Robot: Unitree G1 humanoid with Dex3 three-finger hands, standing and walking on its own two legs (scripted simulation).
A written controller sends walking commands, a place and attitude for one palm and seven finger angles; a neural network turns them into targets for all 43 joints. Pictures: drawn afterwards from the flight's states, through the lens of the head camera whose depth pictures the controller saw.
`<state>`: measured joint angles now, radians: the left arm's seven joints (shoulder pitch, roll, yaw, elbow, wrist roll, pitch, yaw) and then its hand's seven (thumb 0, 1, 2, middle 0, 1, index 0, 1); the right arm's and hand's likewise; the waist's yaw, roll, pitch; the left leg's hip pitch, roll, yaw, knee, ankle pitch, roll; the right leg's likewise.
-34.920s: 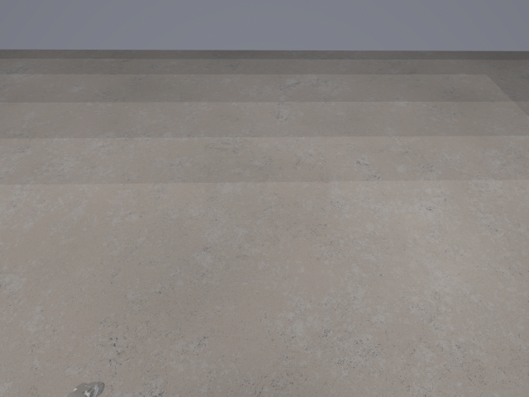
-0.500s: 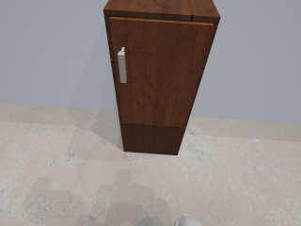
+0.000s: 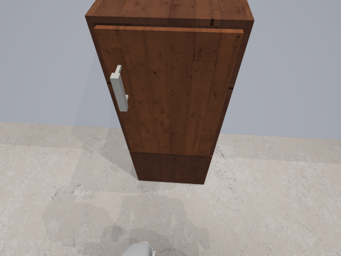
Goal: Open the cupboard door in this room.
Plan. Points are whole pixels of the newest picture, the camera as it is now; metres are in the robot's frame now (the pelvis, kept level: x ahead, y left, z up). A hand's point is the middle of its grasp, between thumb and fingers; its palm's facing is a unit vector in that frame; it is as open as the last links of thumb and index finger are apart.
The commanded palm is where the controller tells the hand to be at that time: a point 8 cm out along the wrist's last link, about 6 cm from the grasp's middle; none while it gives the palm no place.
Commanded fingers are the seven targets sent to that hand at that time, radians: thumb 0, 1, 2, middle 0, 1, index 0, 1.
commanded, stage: come to a stop and stand still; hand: left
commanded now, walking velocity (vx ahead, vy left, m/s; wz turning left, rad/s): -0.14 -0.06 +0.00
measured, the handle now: (121, 88) +0.55 +0.20 +0.05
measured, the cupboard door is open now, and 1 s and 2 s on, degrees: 0 0 0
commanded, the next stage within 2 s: look again from close up in 1.46 s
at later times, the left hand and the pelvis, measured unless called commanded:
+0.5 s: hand out of the picture +0.00 +0.21 -0.17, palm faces +0.01 -0.98 -0.20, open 7.4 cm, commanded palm none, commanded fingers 0.00 0.90 0.90 -0.20 -0.30 -0.20 -0.30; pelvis -0.02 +0.02 +0.01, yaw -1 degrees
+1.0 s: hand out of the picture -0.03 +0.12 -0.17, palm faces +0.04 -0.99 -0.14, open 7.4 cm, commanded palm none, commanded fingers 0.00 0.90 0.90 -0.20 -0.30 -0.20 -0.30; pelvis -0.01 -0.03 +0.00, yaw +0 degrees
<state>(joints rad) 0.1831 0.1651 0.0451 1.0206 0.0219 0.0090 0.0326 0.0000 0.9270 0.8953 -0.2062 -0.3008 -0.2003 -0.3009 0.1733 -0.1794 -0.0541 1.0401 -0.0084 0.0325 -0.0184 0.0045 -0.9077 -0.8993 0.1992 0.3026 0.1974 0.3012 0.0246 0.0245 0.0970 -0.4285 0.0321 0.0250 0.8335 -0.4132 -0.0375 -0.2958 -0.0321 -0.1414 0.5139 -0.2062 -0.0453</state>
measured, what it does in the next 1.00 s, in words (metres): steps on the spot: left foot, then right foot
